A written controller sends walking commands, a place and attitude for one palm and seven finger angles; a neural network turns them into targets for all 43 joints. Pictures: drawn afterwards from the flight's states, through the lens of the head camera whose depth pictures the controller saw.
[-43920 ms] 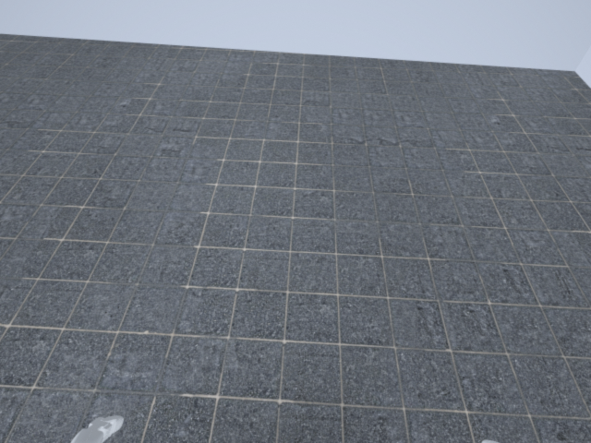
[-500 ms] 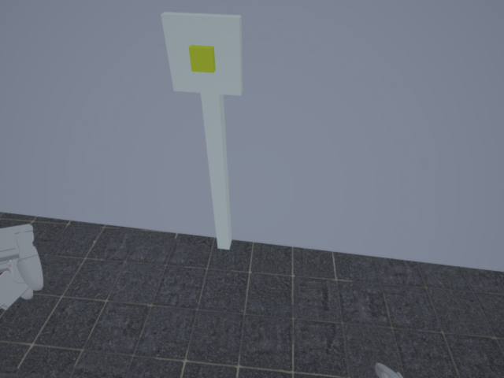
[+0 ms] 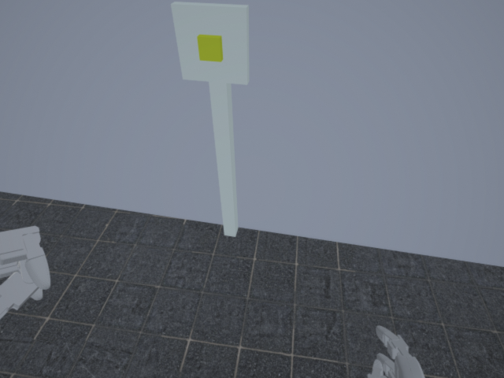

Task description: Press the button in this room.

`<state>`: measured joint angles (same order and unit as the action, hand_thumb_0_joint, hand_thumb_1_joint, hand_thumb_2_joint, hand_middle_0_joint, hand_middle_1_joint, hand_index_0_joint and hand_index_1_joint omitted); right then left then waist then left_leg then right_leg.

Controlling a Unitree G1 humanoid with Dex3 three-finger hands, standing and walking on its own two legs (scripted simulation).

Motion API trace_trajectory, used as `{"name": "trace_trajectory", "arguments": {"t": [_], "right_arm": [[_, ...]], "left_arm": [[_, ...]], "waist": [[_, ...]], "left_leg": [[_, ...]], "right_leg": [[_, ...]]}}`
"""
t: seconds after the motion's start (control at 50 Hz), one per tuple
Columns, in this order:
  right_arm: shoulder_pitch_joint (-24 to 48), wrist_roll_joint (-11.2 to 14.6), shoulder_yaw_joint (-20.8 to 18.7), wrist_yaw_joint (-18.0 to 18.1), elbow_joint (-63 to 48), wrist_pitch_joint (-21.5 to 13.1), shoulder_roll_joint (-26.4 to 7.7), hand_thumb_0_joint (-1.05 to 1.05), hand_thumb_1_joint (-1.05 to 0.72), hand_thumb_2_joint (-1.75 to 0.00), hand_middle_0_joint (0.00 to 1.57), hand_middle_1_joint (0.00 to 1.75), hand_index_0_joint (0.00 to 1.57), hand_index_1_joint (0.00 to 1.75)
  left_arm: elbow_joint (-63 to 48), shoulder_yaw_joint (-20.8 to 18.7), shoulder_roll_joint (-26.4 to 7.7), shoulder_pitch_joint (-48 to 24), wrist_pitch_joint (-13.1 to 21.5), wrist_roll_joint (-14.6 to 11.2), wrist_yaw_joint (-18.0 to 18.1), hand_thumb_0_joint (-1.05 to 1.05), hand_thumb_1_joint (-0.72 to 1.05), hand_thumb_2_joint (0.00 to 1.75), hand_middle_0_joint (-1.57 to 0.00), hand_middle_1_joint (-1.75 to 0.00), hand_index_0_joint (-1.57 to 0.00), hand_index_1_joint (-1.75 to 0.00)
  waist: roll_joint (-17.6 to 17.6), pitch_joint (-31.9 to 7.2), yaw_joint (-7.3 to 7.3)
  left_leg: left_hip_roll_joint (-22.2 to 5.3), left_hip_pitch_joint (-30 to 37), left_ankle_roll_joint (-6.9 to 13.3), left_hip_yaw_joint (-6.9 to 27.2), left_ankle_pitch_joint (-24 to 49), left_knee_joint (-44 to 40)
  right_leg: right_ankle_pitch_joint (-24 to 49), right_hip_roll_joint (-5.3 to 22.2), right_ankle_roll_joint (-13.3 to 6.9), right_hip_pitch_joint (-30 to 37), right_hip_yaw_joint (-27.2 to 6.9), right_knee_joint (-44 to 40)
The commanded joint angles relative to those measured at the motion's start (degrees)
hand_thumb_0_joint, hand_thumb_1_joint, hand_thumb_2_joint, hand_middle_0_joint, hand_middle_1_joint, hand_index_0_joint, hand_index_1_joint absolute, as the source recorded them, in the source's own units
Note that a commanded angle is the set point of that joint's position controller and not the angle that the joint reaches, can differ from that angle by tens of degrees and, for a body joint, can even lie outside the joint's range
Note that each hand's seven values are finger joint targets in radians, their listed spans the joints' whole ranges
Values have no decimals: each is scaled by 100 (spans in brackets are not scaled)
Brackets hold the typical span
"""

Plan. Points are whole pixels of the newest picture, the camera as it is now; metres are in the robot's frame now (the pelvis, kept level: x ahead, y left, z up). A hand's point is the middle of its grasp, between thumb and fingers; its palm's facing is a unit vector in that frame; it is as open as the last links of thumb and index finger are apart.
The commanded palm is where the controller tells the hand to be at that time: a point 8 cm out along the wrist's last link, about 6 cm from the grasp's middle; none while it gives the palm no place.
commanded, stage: stop stepping back and stand still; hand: left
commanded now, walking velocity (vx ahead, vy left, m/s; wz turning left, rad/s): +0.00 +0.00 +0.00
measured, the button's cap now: (210, 47) +0.95 +0.15 +0.17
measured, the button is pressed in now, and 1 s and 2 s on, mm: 0 0 0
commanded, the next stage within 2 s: let the arm hang, fingers relaxed in 0.24 s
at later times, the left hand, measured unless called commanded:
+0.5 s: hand (96, 366) +0.16 +0.25 -0.04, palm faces +0.07 -0.90 -0.44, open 3.0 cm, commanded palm none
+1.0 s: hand out of the picture -0.06 +0.25 -0.15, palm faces +0.04 -0.95 -0.31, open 6.3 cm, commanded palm none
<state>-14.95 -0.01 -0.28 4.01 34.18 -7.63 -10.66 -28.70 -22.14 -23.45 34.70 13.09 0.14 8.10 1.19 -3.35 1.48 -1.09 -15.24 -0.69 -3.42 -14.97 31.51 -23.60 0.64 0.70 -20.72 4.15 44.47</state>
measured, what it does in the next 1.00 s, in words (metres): steps on the spot: right foot, then left foot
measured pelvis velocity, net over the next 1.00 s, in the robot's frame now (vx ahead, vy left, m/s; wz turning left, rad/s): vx -0.04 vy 0.02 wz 0.03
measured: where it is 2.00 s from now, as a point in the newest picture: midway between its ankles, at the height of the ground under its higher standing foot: outside the picture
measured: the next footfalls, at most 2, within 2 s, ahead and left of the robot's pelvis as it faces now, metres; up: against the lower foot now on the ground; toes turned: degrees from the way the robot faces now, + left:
right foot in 0.02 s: +0.06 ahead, -0.08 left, +0.00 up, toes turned -2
left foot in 0.30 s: +0.04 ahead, +0.12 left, +0.00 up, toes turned +3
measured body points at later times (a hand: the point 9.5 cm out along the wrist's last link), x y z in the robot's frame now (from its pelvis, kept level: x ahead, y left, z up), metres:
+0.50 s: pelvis -0.02 +0.01 +0.00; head -0.02 -0.02 +0.45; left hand +0.16 +0.29 -0.01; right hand +0.15 -0.26 -0.10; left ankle +0.00 +0.12 -0.73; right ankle +0.02 -0.08 -0.73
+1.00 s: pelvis -0.04 +0.02 +0.01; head -0.02 +0.02 +0.46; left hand -0.06 +0.30 -0.13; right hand -0.04 -0.22 -0.15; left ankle +0.00 +0.12 -0.73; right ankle +0.02 -0.08 -0.73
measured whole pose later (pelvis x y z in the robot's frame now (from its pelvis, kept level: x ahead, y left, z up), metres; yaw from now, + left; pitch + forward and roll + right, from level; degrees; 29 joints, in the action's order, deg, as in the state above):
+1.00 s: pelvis -0.04 +0.02 +0.01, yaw +2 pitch -2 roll -1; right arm -17.6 -1.4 -0.7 0.6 62.3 1.6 -12.3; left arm 64.3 -1.5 -15.7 16.1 -1.3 0.9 0.3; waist -2.0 2.9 -0.4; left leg 0.4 -14.1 1.9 -1.9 -10.3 25.8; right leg -10.2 -0.6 -2.4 -14.0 4.9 24.0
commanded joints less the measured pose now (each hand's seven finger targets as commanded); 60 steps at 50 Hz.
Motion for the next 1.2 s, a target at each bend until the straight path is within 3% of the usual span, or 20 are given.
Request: {"name": "trace_trajectory", "arguments": {"t": [0.0,0.02,0.04,0.06,0.1,0.16,0.22,0.28,0.3,0.32,0.34,0.36,0.44,0.46,0.52,0.56,0.62,0.8,0.92,1.18], "right_arm": [[749,28,-265,42,-855,-125,-692,0,-90,-90,20,30,20,30],[894,22,-260,38,-845,-177,-724,0,-90,-90,20,30,20,30],[735,-34,-204,26,-671,-246,-661,0,-90,-90,20,30,20,30],[719,28,-248,10,-573,-240,-723,0,-90,-90,20,30,20,30],[675,-10,-189,37,-575,-262,-628,0,-90,-90,20,30,20,30],[812,-64,-95,107,-621,-217,-536,0,-90,-90,20,30,20,30],[677,-60,-129,141,-591,-259,-626,0,-90,-90,20,30,20,30],[743,-13,-216,149,-729,-252,-827,0,-90,-90,20,30,20,30],[774,27,-233,124,-762,-226,-889,0,-90,-90,20,30,20,30],[931,-26,-593,-440,427,-372,-2159,0,-90,-90,20,30,20,30],[488,45,-520,-458,472,64,-1635,0,-90,-90,20,30,20,30],[424,49,-463,-422,417,159,-1483,0,-90,-90,20,30,20,30],[437,-53,-286,-409,468,463,-1378,0,-90,-90,20,30,20,30],[427,-67,-300,-421,508,534,-1447,0,-90,-90,20,30,20,30],[572,-138,-204,-429,816,684,-1364,0,-90,-90,20,30,20,30],[671,-161,-137,-434,955,726,-1345,0,-90,-90,20,30,20,30],[614,-161,-98,-412,1267,782,-1238,0,-90,-90,20,30,20,30],[-212,-132,-202,-308,2125,826,-1098,0,-90,-90,20,30,20,30],[-253,-133,-247,-286,2459,799,-1134,0,-90,-90,20,30,20,30],[99,-117,-262,-303,2677,704,-1204,0,-90,-90,20,30,20,30]], "left_arm": [[-1281,-709,-1075,-246,236,-37,126,0,90,90,-130,-150,-130,-150],[-1545,-714,-1130,-598,247,-111,137,0,90,90,-130,-150,-130,-150],[-1638,-780,-1161,-842,349,-92,172,0,90,90,-130,-150,-130,-150],[-1819,-616,-991,-905,365,-76,163,0,90,90,-130,-150,-130,-150],[-1639,-573,-760,-258,385,-105,179,0,90,90,-130,-150,-130,-150],[-1292,-543,-615,78,375,-106,221,0,90,90,-130,-150,-130,-150],[-1154,-530,-601,92,378,-104,259,0,90,90,-130,-150,-130,-150],[-1265,-478,-615,2,416,-108,230,0,90,90,-130,-150,-130,-150],[-1353,-488,-666,-88,423,-105,209,0,90,90,-130,-150,-130,-150],[3247,1654,-186,-598,-514,376,-657,0,90,90,-130,-150,-130,-150],[3405,1365,-67,-648,-1051,249,-788,0,90,90,-126,-146,-126,-146],[3428,1415,-23,-618,-1141,244,-824,0,90,90,-123,-142,-123,-142],[4543,1620,-172,-1598,-1177,215,-822,0,90,90,-108,-126,-108,-126],[4892,1647,-287,-1869,-1192,215,-814,0,90,90,-104,-122,-104,-122],[5918,1814,-255,-2233,-1287,157,-797,0,90,90,-93,-110,-93,-110],[6459,1897,-231,-2260,-1324,135,-774,0,90,90,-86,-102,-86,-102],[7246,1966,-145,-2127,-1328,108,-773,0,90,90,-75,-90,-75,-90],[8482,1937,-11,-2134,-1278,81,-745,0,90,90,-42,-54,-42,-54],[8916,1909,-23,-2047,-1292,85,-722,0,90,90,-20,-30,-20,-30],[9100,1902,-121,-2438,-1206,92,-698,0,90,90,-20,-30,-20,-30]], "waist": [[1284,398,-126],[1332,365,-150],[782,-6,-59],[591,-249,-9],[218,-301,-53],[516,-194,-123],[266,7,-143],[-440,55,-215],[-301,-81,-226],[-322,296,132],[-475,-191,2],[-435,-270,-37],[1121,-252,-44],[1153,-149,4],[50,208,-10],[-702,329,-122],[-1073,460,-186],[-278,394,-76],[-246,751,-156],[-128,803,-153]], "left_leg": [[113,-1825,231,152,-1105,1450],[140,-1656,151,356,-1068,2416],[10,-1409,78,433,-906,2652],[25,-1358,76,441,-787,2803],[-20,-1036,73,333,-582,2328],[34,-456,152,13,-365,799],[73,354,233,-2,114,-647],[-725,558,469,868,982,-1134],[-794,453,485,912,1299,-994],[-886,-148,492,1006,2571,79],[-719,-92,456,806,2755,-145],[-675,2,389,642,2919,-93],[-407,-163,336,725,1067,92],[-310,-80,308,723,887,70],[-346,12,333,794,500,-292],[-491,-330,370,1025,186,-836],[-397,-580,312,954,-884,-1214],[-415,-39,334,878,-782,-1142],[-532,-311,387,1075,-1185,-1555],[-546,-55,361,989,-501,-1680]], "right_leg": [[184,1658,-724,970,-2899,-3106],[1120,2179,-970,694,-3324,-3353],[1345,2160,-1070,820,-2958,-3268],[1677,1932,-779,1019,-2878,-3090],[2665,1677,-841,1122,-2031,-2708],[1995,1255,-755,1029,-1137,-2679],[1037,1056,-498,728,-1159,-2794],[1355,493,-92,704,-898,-2171],[1681,422,14,934,-857,-2113],[3045,743,-134,287,-518,-1239],[3030,585,-190,613,-713,-1280],[2983,520,-206,684,-736,-1236],[2231,845,-475,622,-908,-1807],[1882,923,-598,479,-962,-1927],[718,816,-549,168,-983,-2193],[356,549,-413,542,-847,-2197],[-25,512,-420,798,-918,-2466],[-247,557,-495,560,-860,-2856],[-252,469,-455,574,-763,-2741],[444,571,-441,794,-810,-2742]]}}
